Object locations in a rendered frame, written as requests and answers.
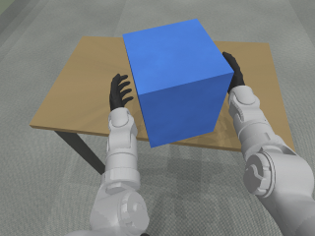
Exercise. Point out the left robot upper arm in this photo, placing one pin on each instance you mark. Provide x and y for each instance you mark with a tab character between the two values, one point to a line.
121	214

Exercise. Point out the robot right hand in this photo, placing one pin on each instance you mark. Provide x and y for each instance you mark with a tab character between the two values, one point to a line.
237	78

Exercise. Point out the robot left hand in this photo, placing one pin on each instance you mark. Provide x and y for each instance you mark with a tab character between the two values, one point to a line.
115	97

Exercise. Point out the table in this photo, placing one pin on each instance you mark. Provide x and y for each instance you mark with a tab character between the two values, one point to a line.
78	102

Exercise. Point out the right robot upper arm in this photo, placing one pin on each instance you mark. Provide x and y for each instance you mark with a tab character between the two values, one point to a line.
284	184

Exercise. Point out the carton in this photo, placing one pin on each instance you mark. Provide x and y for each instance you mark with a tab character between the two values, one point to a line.
181	80

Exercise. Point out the right robot forearm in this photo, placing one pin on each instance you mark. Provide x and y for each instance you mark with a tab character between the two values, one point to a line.
251	126

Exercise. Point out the left robot forearm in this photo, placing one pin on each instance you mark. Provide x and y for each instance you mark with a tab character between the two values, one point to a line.
121	156

